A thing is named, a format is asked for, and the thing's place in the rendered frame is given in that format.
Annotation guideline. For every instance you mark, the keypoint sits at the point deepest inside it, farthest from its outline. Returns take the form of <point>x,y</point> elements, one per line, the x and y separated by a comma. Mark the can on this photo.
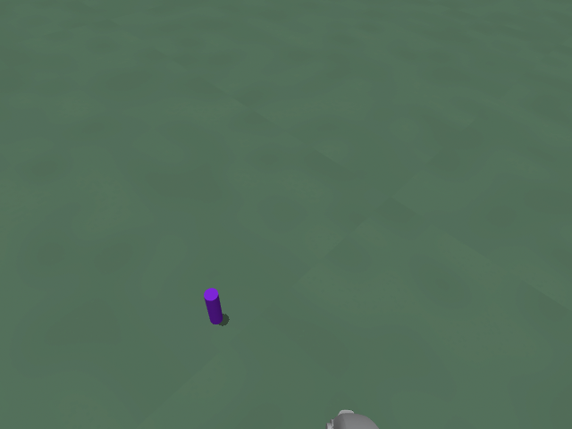
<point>213,305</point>

